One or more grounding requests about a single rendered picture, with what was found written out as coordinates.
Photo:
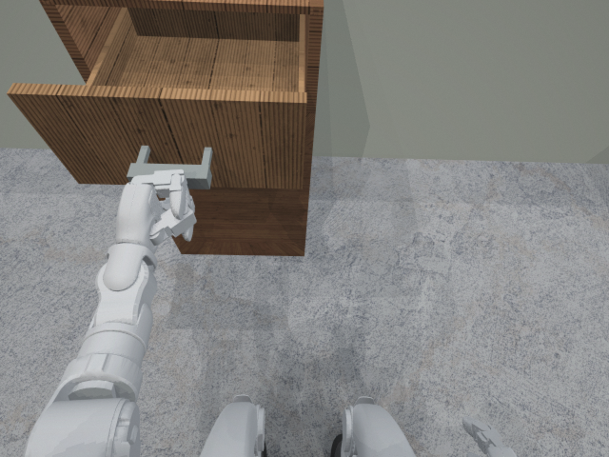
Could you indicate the handle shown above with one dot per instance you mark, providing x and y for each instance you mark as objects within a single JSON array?
[{"x": 198, "y": 176}]

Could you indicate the robot left forearm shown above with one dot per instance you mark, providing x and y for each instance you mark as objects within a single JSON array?
[{"x": 109, "y": 362}]

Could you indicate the cabinet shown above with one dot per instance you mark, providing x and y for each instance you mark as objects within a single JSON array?
[{"x": 230, "y": 221}]

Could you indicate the left robot thigh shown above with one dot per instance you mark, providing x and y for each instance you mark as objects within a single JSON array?
[{"x": 239, "y": 431}]

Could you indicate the robot right hand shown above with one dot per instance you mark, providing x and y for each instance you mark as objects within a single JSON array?
[{"x": 488, "y": 439}]

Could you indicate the right robot thigh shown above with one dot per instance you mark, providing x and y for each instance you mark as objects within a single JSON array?
[{"x": 370, "y": 431}]

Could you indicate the robot left upper arm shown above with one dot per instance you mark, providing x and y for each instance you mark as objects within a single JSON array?
[{"x": 88, "y": 428}]

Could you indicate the robot left hand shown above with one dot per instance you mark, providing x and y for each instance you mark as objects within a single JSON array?
[{"x": 140, "y": 208}]

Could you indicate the drawer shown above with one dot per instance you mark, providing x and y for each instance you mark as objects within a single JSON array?
[{"x": 180, "y": 81}]

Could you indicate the robot thigh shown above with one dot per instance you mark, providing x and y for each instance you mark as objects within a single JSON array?
[
  {"x": 370, "y": 431},
  {"x": 239, "y": 431}
]

